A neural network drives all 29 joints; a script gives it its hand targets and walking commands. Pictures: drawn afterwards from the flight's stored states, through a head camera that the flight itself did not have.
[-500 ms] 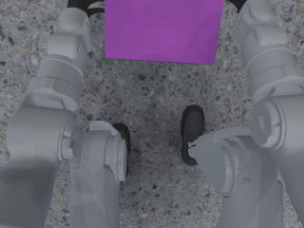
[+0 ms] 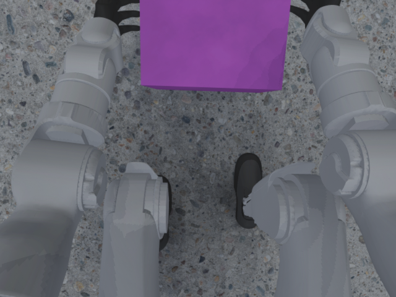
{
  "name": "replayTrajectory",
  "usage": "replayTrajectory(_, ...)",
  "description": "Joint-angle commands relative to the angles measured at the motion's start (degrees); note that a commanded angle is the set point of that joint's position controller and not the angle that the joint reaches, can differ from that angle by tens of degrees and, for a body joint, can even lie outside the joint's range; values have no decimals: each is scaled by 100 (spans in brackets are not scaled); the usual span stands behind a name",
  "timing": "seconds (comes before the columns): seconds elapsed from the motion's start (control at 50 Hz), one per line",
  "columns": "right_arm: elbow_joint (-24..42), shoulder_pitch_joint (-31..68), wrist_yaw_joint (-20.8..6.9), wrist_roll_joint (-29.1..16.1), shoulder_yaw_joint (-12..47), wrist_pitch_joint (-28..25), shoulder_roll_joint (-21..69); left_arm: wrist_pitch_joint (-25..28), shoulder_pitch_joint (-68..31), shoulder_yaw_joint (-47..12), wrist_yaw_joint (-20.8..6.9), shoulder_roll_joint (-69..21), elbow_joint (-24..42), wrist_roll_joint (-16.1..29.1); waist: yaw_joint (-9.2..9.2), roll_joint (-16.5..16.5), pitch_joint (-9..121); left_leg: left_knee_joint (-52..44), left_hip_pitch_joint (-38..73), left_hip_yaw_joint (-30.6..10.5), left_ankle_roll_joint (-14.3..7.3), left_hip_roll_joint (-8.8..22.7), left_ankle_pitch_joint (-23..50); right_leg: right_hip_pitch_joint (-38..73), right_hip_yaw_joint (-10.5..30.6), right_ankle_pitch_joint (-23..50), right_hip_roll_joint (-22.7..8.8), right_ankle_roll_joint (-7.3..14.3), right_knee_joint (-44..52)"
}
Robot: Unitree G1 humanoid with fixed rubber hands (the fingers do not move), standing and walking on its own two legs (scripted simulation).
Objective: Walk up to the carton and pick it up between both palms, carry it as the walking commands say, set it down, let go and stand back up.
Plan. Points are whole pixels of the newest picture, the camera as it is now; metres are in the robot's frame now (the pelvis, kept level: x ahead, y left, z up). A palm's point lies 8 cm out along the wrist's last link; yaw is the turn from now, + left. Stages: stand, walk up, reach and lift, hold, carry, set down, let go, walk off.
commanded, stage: reach and lift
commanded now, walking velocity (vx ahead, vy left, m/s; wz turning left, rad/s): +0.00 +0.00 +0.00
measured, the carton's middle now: (211, 29) +0.57 -0.02 -0.22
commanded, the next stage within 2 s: none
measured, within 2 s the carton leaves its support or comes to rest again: neither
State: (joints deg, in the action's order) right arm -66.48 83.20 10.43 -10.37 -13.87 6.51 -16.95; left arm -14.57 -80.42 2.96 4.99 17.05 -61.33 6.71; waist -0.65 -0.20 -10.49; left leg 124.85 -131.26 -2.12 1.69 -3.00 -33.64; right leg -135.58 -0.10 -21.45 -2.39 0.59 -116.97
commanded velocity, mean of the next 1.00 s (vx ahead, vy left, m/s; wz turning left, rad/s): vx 0.00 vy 0.00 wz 0.00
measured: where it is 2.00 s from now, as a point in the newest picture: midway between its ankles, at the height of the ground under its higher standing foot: (202, 214)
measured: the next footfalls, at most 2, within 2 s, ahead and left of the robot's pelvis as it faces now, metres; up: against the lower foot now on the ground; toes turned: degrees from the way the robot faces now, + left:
none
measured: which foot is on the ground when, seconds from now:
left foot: down 0.00-1.00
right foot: down 0.00-1.00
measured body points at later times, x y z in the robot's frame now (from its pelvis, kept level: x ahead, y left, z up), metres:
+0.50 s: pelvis +0.01 +0.00 +0.04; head +0.31 +0.00 +0.37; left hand +0.54 +0.15 -0.07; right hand +0.56 -0.17 -0.05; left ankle +0.10 +0.12 -0.34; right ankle +0.16 -0.13 -0.34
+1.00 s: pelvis +0.01 +0.00 +0.09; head +0.28 +0.00 +0.45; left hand +0.53 +0.15 +0.01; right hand +0.53 -0.17 +0.02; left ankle +0.10 +0.12 -0.34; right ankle +0.16 -0.13 -0.34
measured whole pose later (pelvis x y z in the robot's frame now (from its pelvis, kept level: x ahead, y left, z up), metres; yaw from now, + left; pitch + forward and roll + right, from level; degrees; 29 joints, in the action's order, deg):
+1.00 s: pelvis +0.01 +0.00 +0.09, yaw +1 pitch +46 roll +0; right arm -48.6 64.7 13.2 5.2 -26.2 16.3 -3.9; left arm -21.2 -64.3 15.3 6.1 8.2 -52.1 -4.5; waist -1.3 -0.7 11.1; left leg 106.6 -120.4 -2.5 1.7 -3.3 -32.3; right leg -124.6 -0.1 -22.0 -1.9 0.5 -100.4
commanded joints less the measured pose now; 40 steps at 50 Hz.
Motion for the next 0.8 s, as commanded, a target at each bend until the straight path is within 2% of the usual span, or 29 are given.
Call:
replayTrajectory(0.0,1540,2593,-1881,399,1366,386,6138,447,-3904,-998,-1685,-6246,2802,325,-787,-13,8193,-1565,2637,654,-106,-504,1005,5494,-502,1158,764,19,413)
replayTrajectory(0.02,1667,2819,-1918,358,1343,361,6108,427,-3878,-1051,-1700,-6197,2661,259,-656,-182,7958,-1563,2545,628,-111,-488,1119,5165,-525,1241,728,4,325)
replayTrajectory(0.06,1459,2303,-1908,441,1147,436,6371,381,-3670,-1132,-1701,-6284,2538,247,-788,-364,7936,-1653,2596,604,-113,-430,1043,5099,-543,1234,794,19,405)
replayTrajectory(0.08,1774,2520,-1893,356,1367,464,6381,406,-3606,-1061,-1675,-6182,2847,247,-607,-208,8469,-1592,2814,680,-138,-470,1233,5474,-452,1353,801,-17,431)
replayTrajectory(0.1,1919,2647,-1901,406,1428,467,6290,354,-3891,-1037,-1694,-6369,2920,318,-792,-59,8171,-1645,2385,604,-100,-501,1119,5344,-483,1346,800,-19,509)
replayTrajectory(0.12,1313,2161,-1913,556,1117,540,6284,345,-3721,-977,-1663,-6136,2548,142,-679,-315,8078,-1695,2633,637,-94,-417,977,5197,-494,1208,763,15,467)
replayTrajectory(0.14,1864,2490,-1941,408,1410,556,6544,357,-4092,-1145,-1707,-6431,3171,354,-799,-26,8855,-1728,2851,603,-114,-510,1071,5666,-508,1295,791,-7,568)
replayTrajectory(0.16,1613,2167,-1994,644,1140,599,6514,233,-3624,-1018,-1761,-6604,2503,171,-858,-468,8004,-1837,2669,557,-110,-471,998,4812,-505,1132,783,-2,589)
replayTrajectory(0.18,1397,1979,-1963,834,1055,717,6580,211,-3469,-748,-1768,-6578,2417,70,-793,-86,7751,-1822,2144,689,-128,-523,681,5064,-460,858,853,38,772)
replayTrajectory(0.22,1380,1908,-2092,799,1001,802,6737,203,-3534,-700,-1736,-6315,2709,-107,-531,-370,8453,-1974,2678,691,-120,-503,907,5163,-450,1085,788,5,690)
replayTrajectory(0.24,1575,2039,-2044,1000,935,824,6667,145,-3120,-388,-1832,-6468,2258,-237,-699,-117,7803,-2038,2015,678,-191,-538,651,5113,-429,888,839,-22,887)
replayTrajectory(0.26,1665,1810,-2054,1025,837,810,6685,168,-3179,-612,-1833,-6490,2587,-166,-775,-340,8134,-2019,2257,707,-171,-560,942,5182,-444,1236,915,-3,877)
replayTrajectory(0.32,1410,1458,-2110,1115,846,907,6977,243,-3545,-484,-1768,-6177,2803,-301,-482,-304,8390,-2112,2246,794,-172,-541,858,5455,-283,1231,864,-13,969)
replayTrajectory(0.34,2082,1881,-2064,1178,914,837,6695,173,-3241,-546,-1811,-6608,2689,-220,-773,-305,8526,-2227,2418,701,-153,-583,967,5525,-378,1341,896,-8,1061)
replayTrajectory(0.4,1799,1771,-2091,1121,858,872,6722,146,-2967,-405,-1833,-6441,2385,-389,-527,-449,8187,-2324,2350,718,-189,-589,829,5302,-350,1044,877,-15,1189)
replayTrajectory(0.42,1616,1385,-2091,1259,893,982,6987,183,-3055,-411,-1824,-6345,2647,-358,-733,79,8093,-2390,2137,690,-235,-570,854,5358,-463,1163,927,-91,1265)
replayTrajectory(0.46,1391,1089,-2098,1451,577,1002,6778,101,-2605,-188,-1844,-6489,2163,-567,-676,-334,7674,-2587,2387,693,-220,-589,684,4982,-465,774,935,-24,1379)
replayTrajectory(0.48,1344,1089,-2071,1441,684,1090,6880,112,-2989,-201,-1866,-6381,2605,-450,-741,-111,8238,-2491,2233,742,-222,-575,481,5831,-285,763,924,-8,1524)
replayTrajectory(0.5,1376,1024,-2122,1437,540,998,6840,40,-2782,-322,-1892,-6692,2216,-545,-755,-674,7953,-2681,2321,709,-173,-580,558,5334,-375,858,943,50,1484)
replayTrajectory(0.52,1966,1310,-2130,1339,954,1056,7041,125,-2913,-443,-1849,-6520,3012,-341,-676,-76,8756,-2623,2768,628,-224,-674,1059,5767,-445,1266,983,-30,1431)
replayTrajectory(0.58,1605,1031,-2185,1443,683,1082,6997,18,-2526,-303,-1874,-6749,2317,-541,-673,-523,7989,-2789,2640,664,-204,-667,762,5260,-412,879,988,35,1579)
replayTrajectory(0.6,1749,692,-2178,1432,867,1123,7107,77,-2567,-480,-1831,-6767,2865,-339,-943,-2,8529,-2774,2991,573,-212,-674,1124,5662,-538,1201,1020,-41,1624)
replayTrajectory(0.62,1713,631,-2193,1441,778,1105,7038,76,-3060,-698,-1854,-6694,3093,-313,-896,-694,8767,-2726,2895,697,-125,-666,1073,5677,-363,1370,1011,80,1608)
replayTrajectory(0.64,1229,846,-2216,1463,717,1177,7127,22,-2722,-209,-1852,-6431,2479,-611,-434,-403,7657,-2786,2060,739,-206,-639,452,5419,-288,796,948,28,1670)
replayTrajectory(0.66,1761,1103,-2208,1401,906,1143,7066,32,-2374,-252,-1854,-6501,2506,-584,-469,-114,8200,-2770,2293,705,-264,-674,781,5640,-351,1040,981,-21,1638)
replayTrajectory(0.68,2112,1179,-2228,1300,1051,1113,7153,-28,-2270,-447,-1818,-6844,2484,-485,-566,-311,8783,-2943,3160,585,-234,-667,1184,5716,-455,1192,1017,-23,1627)
replayTrajectory(0.72,1733,681,-2232,1456,903,1222,7091,-16,-2530,-551,-1805,-6839,2715,-393,-792,-312,8524,-2905,3070,594,-159,-681,1005,5603,-434,1083,1013,25,1687)
replayTrajectory(0.76,1750,780,-2238,1392,814,1196,7052,-75,-2190,-355,-1850,-6966,2394,-554,-610,-497,8244,-3021,2920,668,-177,-677,925,5770,-344,1061,984,26,1905)
replayTrajectory(0.78,1515,685,-2236,1487,841,1274,7228,-75,-2304,-289,-1832,-6743,2571,-565,-759,4,8333,-3106,2930,567,-233,-673,620,5860,-540,814,1022,-45,1848)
